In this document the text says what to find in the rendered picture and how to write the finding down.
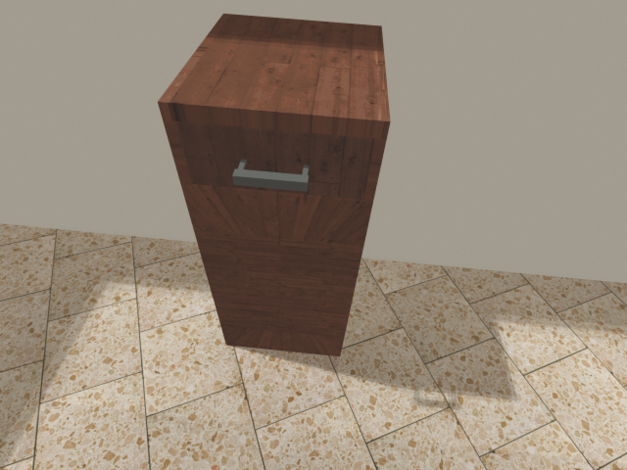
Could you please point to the drawer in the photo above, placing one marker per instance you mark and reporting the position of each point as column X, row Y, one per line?
column 337, row 164

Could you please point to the handle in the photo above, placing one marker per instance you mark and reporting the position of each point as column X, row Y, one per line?
column 274, row 180

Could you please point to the cabinet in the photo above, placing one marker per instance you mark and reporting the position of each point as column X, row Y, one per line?
column 282, row 267

